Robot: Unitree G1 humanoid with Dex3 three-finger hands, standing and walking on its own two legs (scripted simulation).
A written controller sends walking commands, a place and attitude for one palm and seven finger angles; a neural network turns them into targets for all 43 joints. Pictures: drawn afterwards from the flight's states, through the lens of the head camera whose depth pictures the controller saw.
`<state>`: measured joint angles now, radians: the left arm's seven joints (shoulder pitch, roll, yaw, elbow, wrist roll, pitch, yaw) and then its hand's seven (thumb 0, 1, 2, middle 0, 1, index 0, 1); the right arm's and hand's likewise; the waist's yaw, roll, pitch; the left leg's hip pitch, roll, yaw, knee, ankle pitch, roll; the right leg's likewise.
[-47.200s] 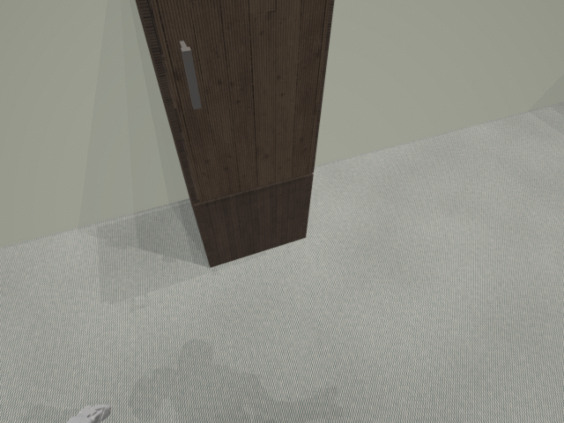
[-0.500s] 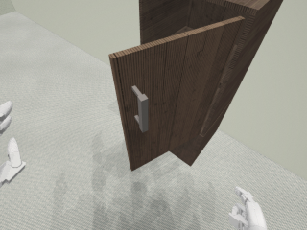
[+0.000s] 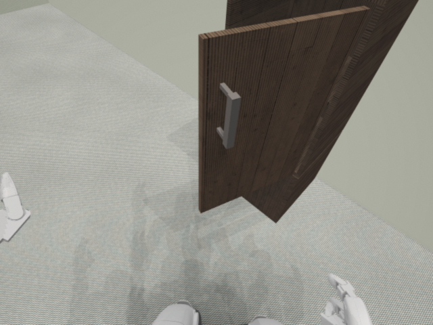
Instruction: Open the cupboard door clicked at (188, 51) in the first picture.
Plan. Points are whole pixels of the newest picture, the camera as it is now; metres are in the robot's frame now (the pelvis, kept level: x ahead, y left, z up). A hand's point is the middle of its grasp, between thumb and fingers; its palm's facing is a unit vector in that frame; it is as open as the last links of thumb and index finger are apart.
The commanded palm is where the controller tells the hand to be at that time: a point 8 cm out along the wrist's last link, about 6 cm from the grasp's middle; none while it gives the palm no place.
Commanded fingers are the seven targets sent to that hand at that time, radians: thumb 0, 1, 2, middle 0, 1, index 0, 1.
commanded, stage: step back with the hand held close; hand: left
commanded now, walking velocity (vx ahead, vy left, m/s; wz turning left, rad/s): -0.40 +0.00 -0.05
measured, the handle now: (226, 117) +0.49 +0.02 +0.11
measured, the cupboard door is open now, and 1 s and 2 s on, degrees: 70 70 70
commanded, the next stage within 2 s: stop stepping back and stand still in 0.18 s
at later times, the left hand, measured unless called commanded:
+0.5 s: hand out of the picture +0.13 +0.24 +0.18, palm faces +0.31 -0.85 -0.43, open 7.4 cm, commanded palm +0.06 +0.29 +0.20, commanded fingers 0.00 0.90 0.90 -0.20 -0.30 -0.20 -0.30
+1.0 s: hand out of the picture +0.06 +0.25 +0.19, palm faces +0.37 -0.82 -0.43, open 7.5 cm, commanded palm +0.00 +0.30 +0.20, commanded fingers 0.00 0.90 0.90 -0.20 -0.30 -0.20 -0.30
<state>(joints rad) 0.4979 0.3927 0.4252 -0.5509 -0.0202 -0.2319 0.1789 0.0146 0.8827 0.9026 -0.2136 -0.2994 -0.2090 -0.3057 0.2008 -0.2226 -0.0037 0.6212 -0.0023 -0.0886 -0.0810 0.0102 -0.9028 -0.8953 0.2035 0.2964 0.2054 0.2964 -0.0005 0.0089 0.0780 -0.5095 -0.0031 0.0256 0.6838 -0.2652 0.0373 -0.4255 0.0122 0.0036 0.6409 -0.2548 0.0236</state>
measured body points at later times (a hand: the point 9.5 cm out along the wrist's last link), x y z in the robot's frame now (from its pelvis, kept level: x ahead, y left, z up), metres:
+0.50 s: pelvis -0.11 +0.00 +0.01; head -0.10 +0.03 +0.46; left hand +0.11 +0.29 +0.20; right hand +0.03 -0.25 -0.06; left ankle -0.02 +0.07 -0.72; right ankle -0.18 -0.11 -0.70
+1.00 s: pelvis -0.16 +0.01 +0.02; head -0.17 +0.01 +0.47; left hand +0.03 +0.29 +0.21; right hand -0.05 -0.26 -0.07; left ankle -0.14 +0.16 -0.72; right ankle -0.18 -0.07 -0.72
